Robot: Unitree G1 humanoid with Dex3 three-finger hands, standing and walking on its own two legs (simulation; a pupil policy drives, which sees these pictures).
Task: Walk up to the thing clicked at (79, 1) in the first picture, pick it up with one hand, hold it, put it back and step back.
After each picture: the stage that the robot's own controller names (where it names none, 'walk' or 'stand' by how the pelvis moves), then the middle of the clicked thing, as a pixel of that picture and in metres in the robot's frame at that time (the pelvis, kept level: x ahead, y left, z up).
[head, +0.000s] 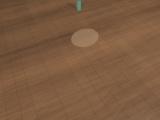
stand; (78, 1) +2.30 +0.02 -0.65
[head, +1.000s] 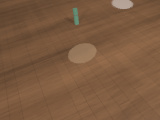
walk; (75, 16) +2.16 +0.20 -0.64
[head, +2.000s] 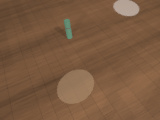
walk; (68, 29) +1.53 +0.27 -0.65
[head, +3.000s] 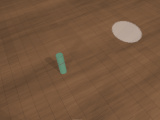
walk; (61, 63) +1.05 +0.28 -0.65
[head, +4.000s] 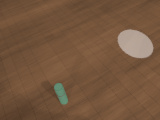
walk; (61, 94) +0.66 +0.25 -0.65
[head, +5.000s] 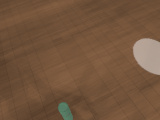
stand; (66, 113) +0.45 +0.22 -0.64
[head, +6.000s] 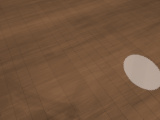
stand; out of the picture +0.40 +0.19 -0.65
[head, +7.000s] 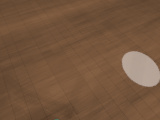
stand; out of the picture +0.39 +0.20 -0.66
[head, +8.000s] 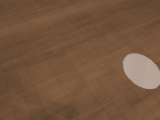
stand; out of the picture +0.39 +0.20 -0.66
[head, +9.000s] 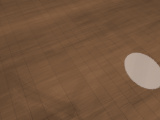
stand; out of the picture +0.38 +0.19 -0.66
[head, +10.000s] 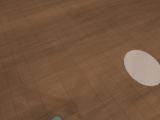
go down; out of the picture +0.40 +0.19 -0.66
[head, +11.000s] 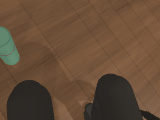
go down; (6, 49) +0.46 +0.26 -0.24
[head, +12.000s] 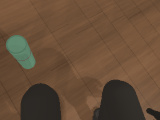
approach; (23, 54) +0.46 +0.24 -0.27
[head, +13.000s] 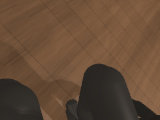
close in; out of the picture +0.44 +0.29 -0.16
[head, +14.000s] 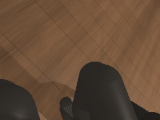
close; out of the picture +0.44 +0.30 -0.16
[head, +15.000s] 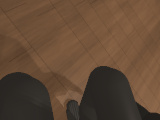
lift; out of the picture +0.35 +0.25 -0.15
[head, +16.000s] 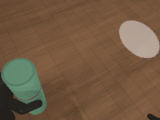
lift; (29, 91) +0.31 +0.18 +0.03
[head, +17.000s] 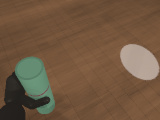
hold; (39, 90) +0.32 +0.15 +0.04
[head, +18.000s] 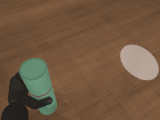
hold; (42, 90) +0.32 +0.15 +0.03
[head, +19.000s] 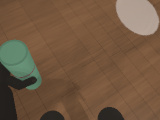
crouch; (25, 70) +0.39 +0.19 -0.03
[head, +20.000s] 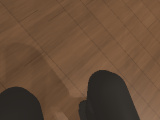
lower; out of the picture +0.47 +0.27 -0.10
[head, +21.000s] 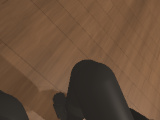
lower; out of the picture +0.45 +0.30 -0.17
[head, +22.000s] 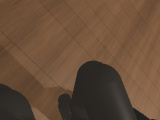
lower; out of the picture +0.43 +0.29 -0.16
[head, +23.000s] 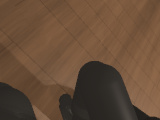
lower; out of the picture +0.42 +0.30 -0.16
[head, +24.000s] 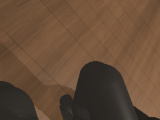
lower; out of the picture +0.42 +0.28 -0.16
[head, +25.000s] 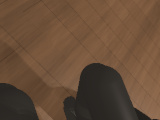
open; out of the picture +0.43 +0.26 -0.17
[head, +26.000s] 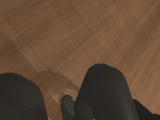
stand; out of the picture +0.42 +0.25 -0.18
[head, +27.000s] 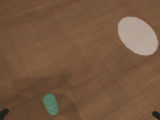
stand; (51, 105) +0.40 +0.17 -0.51
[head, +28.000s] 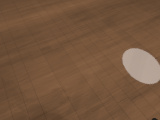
stand; out of the picture +0.38 +0.17 -0.60
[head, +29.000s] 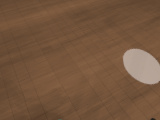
stand; out of the picture +0.38 +0.16 -0.60
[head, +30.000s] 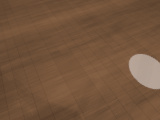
stand; out of the picture +0.40 +0.15 -0.65
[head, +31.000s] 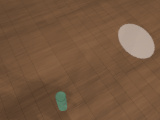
walk; (61, 102) +0.45 +0.13 -0.64
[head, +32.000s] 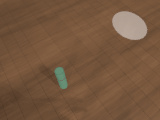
walk; (61, 78) +0.68 +0.21 -0.63
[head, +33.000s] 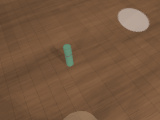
stand; (68, 55) +0.99 +0.18 -0.63
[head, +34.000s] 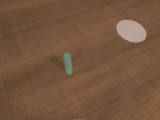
stand; (68, 64) +1.00 +0.16 -0.66
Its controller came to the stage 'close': yes
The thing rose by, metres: 0.67
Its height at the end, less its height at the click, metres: +0.00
